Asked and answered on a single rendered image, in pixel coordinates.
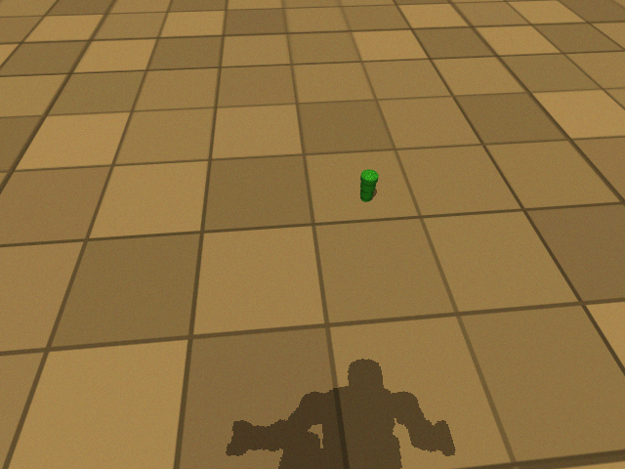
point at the cup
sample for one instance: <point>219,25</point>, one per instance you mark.
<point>368,178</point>

